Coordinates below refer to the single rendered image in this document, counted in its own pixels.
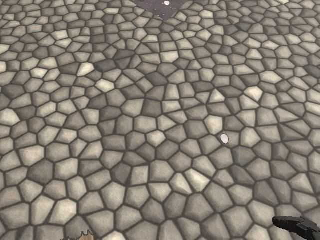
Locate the robot right hand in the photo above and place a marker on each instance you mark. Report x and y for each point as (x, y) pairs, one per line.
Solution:
(302, 226)

